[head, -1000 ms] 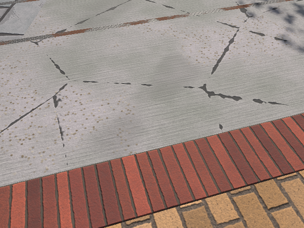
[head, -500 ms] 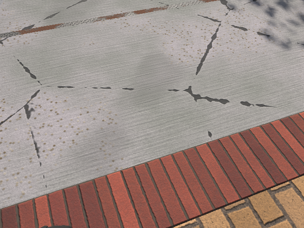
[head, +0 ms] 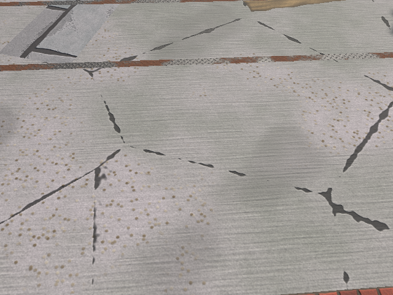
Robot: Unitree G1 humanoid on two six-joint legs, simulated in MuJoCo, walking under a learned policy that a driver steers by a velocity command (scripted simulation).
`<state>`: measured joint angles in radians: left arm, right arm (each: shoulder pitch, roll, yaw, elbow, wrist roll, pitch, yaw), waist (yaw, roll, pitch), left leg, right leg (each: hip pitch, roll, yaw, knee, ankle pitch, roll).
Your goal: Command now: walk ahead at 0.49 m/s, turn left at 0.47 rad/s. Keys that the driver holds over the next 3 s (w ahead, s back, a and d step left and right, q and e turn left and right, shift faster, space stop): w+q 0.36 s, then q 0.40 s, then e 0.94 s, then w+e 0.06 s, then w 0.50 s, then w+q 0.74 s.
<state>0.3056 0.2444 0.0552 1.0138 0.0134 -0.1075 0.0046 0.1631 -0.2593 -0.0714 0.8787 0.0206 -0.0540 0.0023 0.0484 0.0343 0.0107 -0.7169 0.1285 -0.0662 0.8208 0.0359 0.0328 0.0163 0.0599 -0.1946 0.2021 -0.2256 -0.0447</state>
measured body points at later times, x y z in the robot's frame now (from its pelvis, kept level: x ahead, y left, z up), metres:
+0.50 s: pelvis +0.29 +0.07 +0.00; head +0.32 +0.10 +0.45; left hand +0.42 +0.37 -0.09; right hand +0.42 -0.19 -0.10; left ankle +0.24 +0.13 -0.74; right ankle +0.50 -0.07 -0.68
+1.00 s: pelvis +0.42 +0.07 -0.01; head +0.45 +0.09 +0.44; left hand +0.40 +0.36 -0.14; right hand +0.68 -0.09 -0.11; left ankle +0.37 +0.20 -0.75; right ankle +0.54 +0.01 -0.74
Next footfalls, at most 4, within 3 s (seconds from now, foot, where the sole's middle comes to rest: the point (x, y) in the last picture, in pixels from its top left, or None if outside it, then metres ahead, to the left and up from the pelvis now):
0.18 left None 0.28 0.14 -0.78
0.64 right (202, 276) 0.58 0.03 -0.78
1.00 left None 0.41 0.22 -0.78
1.30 right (215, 293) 0.52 -0.02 -0.78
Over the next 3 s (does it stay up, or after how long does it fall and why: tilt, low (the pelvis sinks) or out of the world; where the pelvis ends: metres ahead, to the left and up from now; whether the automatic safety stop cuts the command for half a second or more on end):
stays up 0.97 0.05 0.00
